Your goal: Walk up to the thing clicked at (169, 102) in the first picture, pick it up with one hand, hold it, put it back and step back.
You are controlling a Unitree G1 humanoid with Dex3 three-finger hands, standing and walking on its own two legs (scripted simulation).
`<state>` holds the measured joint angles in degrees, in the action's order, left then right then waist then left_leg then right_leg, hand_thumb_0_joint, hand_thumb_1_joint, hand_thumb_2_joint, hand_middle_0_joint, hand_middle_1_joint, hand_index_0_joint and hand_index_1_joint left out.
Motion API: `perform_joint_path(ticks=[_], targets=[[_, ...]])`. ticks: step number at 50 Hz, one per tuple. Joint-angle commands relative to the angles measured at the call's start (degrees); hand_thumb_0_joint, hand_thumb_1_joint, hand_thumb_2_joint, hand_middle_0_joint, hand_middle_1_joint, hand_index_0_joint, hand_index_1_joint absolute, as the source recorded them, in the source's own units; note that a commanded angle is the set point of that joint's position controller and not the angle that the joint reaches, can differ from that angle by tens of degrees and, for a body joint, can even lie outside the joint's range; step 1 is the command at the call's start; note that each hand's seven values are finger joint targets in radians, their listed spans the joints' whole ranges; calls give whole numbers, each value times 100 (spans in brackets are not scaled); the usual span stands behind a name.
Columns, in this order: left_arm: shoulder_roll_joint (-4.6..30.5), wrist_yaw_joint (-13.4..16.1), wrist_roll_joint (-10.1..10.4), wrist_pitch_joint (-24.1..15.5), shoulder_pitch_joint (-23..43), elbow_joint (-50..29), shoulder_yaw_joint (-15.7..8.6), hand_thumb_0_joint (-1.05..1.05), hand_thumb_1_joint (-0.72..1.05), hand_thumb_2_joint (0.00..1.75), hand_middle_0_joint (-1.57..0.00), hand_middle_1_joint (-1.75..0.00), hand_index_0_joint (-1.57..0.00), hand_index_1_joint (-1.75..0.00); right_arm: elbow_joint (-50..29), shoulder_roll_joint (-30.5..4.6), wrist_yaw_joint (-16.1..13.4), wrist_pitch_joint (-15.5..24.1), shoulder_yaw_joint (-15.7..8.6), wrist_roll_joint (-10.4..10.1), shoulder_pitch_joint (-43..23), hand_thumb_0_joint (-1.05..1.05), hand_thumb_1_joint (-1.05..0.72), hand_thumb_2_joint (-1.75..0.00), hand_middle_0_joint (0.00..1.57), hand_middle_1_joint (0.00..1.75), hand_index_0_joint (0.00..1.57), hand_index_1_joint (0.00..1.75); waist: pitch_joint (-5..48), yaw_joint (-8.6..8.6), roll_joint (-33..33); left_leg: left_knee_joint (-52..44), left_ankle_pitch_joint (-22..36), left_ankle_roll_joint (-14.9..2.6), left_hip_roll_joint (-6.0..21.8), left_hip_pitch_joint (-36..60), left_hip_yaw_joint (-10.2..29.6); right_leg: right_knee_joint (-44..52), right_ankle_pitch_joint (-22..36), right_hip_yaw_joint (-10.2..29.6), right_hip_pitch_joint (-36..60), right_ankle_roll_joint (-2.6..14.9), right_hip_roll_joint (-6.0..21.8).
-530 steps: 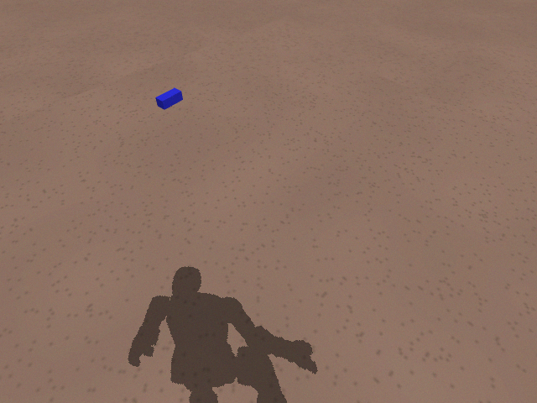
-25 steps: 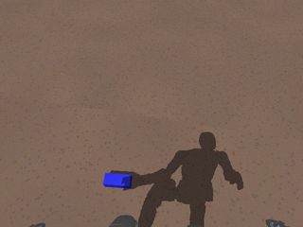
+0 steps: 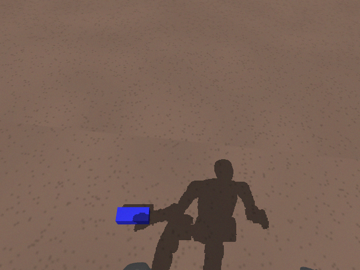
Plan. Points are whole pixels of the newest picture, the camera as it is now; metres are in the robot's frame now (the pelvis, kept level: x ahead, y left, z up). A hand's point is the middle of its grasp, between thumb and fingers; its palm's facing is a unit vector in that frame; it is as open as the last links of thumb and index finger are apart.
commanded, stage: walk up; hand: left
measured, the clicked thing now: (133, 215) +0.43 +0.23 -0.72
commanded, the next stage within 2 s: stand in 1.36 s
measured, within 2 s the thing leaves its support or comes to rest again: neither
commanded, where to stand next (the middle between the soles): +0.06 -0.03 m, yaw +3 degrees
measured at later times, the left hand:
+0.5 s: hand out of the picture +0.11 +0.23 -0.13, palm faces +0.00 -0.94 -0.34, open 7.4 cm
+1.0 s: hand out of the picture +0.10 +0.23 -0.13, palm faces +0.03 -0.94 -0.33, open 7.4 cm
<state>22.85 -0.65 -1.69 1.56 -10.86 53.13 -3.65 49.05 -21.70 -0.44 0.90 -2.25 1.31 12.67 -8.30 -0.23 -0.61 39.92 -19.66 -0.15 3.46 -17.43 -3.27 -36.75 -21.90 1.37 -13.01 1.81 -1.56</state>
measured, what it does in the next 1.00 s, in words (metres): stands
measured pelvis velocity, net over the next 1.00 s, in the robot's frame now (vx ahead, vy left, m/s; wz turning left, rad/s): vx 0.02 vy -0.02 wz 0.01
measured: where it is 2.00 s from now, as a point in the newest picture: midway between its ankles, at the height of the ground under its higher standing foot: outside the picture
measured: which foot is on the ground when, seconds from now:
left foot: down 0.00-1.00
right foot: down 0.00-1.00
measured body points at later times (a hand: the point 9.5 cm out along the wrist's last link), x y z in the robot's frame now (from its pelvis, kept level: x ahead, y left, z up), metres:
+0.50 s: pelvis +0.01 -0.02 +0.02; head +0.01 -0.02 +0.47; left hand +0.11 +0.28 -0.10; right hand +0.08 -0.33 -0.10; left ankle +0.01 +0.11 -0.72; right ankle -0.01 -0.12 -0.72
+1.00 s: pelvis +0.02 -0.02 +0.02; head +0.03 -0.02 +0.47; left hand +0.10 +0.28 -0.11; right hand +0.11 -0.33 -0.10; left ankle +0.01 +0.11 -0.72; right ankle -0.01 -0.12 -0.72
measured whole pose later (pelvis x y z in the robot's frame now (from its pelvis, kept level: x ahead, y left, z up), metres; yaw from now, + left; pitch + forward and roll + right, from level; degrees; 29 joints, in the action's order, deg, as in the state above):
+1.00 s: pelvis +0.02 -0.02 +0.02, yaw +0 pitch -3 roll +0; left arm 20.0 -0.8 -0.3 0.5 -5.9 62.4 -2.2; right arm 60.8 -20.5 -0.6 2.1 -0.1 1.0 7.8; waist -3.2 -0.6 -0.6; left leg 21.9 -12.7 1.3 1.7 -6.4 -0.3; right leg -21.4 -14.5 0.7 -4.2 1.7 -1.9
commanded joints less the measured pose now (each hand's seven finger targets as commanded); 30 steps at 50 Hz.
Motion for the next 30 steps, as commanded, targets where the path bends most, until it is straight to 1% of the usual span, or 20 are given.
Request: perform_joint_path(ticks=[1,2,3,4,5,7,8,9,10,11,12,14,15,16,17,19,21,25,27,30], targets=[[1543,42,-33,-285,-197,-352,-333,0,90,90,-20,-30,-20,-30,-477,-964,-90,59,-246,-132,-304,0,-90,-90,20,30,20,30,792,-112,-563,212,-609,-37,-224,-579,184,1840,359,2397,520,1084,1689],[1563,6,-45,-289,97,-495,-315,0,90,90,-20,-30,-20,-30,-325,-1151,-120,60,-311,-103,-259,0,-90,-90,20,30,20,30,619,-62,-569,637,-1319,-33,-190,-123,370,1723,501,2522,-142,1394,1942],[1352,7,-25,-299,148,-518,-257,0,90,90,-20,-30,-20,-30,-253,-1166,-104,93,-290,-104,-210,0,-90,-90,20,30,20,30,564,-30,-442,514,-1473,-75,-202,-219,471,1640,944,2131,-7,1326,1792],[1252,28,-12,-301,200,-515,-220,0,90,90,-20,-30,-20,-30,-197,-1140,-83,122,-264,-118,-227,0,-90,-90,20,30,20,30,430,-40,-488,389,-1198,-91,-216,-203,475,1552,1301,1830,-31,1164,1604],[1232,35,-14,-304,236,-519,-201,0,90,90,-20,-30,-20,-30,-125,-1065,-77,159,-240,-120,-121,0,-90,-90,20,30,20,30,379,23,-699,-83,-754,-108,-201,-122,383,1480,1543,1571,10,977,1430],[1181,2,26,-268,489,-574,-171,0,90,90,-20,-30,-20,-30,97,-1037,-74,264,-224,-93,331,0,-90,-90,20,30,20,30,713,247,-710,-1387,541,-116,-199,859,336,1058,2163,1048,-178,613,1154],[1027,-9,66,-246,545,-608,-121,0,90,90,-20,-30,-20,-30,137,-1211,-96,310,-291,-24,396,0,-90,-90,20,30,20,30,864,288,-413,-1682,1087,-275,114,1427,866,690,2188,862,-559,381,949],[858,-33,119,-215,519,-574,-89,0,90,90,-20,-30,-20,-30,99,-1467,-113,364,-331,21,309,0,-90,-90,20,30,20,30,865,194,132,-2037,991,-612,851,1339,2023,271,1435,575,-778,75,453],[951,-13,120,-177,368,-424,-146,0,90,90,-20,-30,-20,-30,77,-1663,-83,353,-358,-30,52,0,-90,-90,20,30,20,30,699,-5,327,-2105,560,-1072,1352,814,2382,199,11,290,-444,38,252],[953,-1,82,-204,211,-337,-135,0,90,90,-20,-30,-20,-30,53,-1653,-47,351,-324,-34,-211,0,-90,-90,20,30,20,30,663,-133,350,-2017,709,-1119,1389,677,2242,454,-205,305,-175,62,330],[897,-20,69,-248,225,-291,-117,0,90,90,-20,-30,-20,-30,48,-1521,-38,344,-264,-24,-291,0,-90,-90,20,30,20,30,639,-158,345,-1922,984,-914,1109,577,1849,819,126,431,14,120,372],[1023,-29,77,-308,222,-191,-158,0,90,90,-20,-30,-20,-30,74,-1340,-46,324,-177,-75,-345,0,-90,-90,20,30,20,30,597,-149,463,-1652,1058,-403,530,164,1104,1310,999,733,585,266,579],[1133,-32,84,-328,294,-156,-167,0,90,90,-20,-30,-20,-30,107,-1249,-45,312,-149,-91,-368,0,-90,-90,20,30,20,30,609,-89,311,-1455,993,-232,203,154,773,1486,1215,968,619,361,738],[1180,-34,87,-325,408,-183,-168,0,90,90,-20,-30,-20,-30,143,-1203,-47,299,-136,-85,-328,0,-90,-90,20,30,20,30,658,-25,240,-1385,858,-155,55,243,607,1532,1303,1109,616,449,899],[1152,-27,93,-325,473,-186,-151,0,90,90,-20,-30,-20,-30,201,-1174,-50,302,-121,-69,-271,0,-90,-90,20,30,20,30,779,13,182,-1417,924,-134,56,422,581,1547,1508,1140,603,484,981],[1090,-19,103,-308,648,-141,-112,0,90,90,-20,-30,-20,-30,289,-1163,-49,309,-126,-63,-226,0,-90,-90,20,30,20,30,792,56,10,-1604,1103,-188,128,679,667,1567,1589,924,457,379,868],[1060,-12,107,-293,687,-56,-95,0,90,90,-20,-30,-20,-30,339,-1183,-55,306,-134,-70,-280,0,-90,-90,20,30,20,30,786,42,-132,-1619,1389,-242,230,879,725,1616,1652,769,357,274,763],[1008,-3,134,-281,663,89,-90,0,90,90,-20,-30,-20,-30,449,-1208,-76,307,-125,-72,-306,0,-90,-90,20,30,20,30,940,10,-33,-1703,1792,-250,316,1026,727,1588,1978,653,596,222,728],[1022,9,133,-277,668,161,-99,0,90,90,-20,-30,-20,-30,485,-1195,-89,284,-122,-82,-342,0,-90,-90,20,30,20,30,955,13,-78,-1669,1858,-240,301,1015,683,1632,2148,652,704,218,751],[994,13,136,-265,743,223,-77,0,90,90,-20,-30,-20,-30,551,-1158,-87,272,-102,-64,-446,0,-90,-90,20,30,20,30,872,12,-49,-1794,1725,-212,285,1052,683,1733,1995,651,618,200,757]])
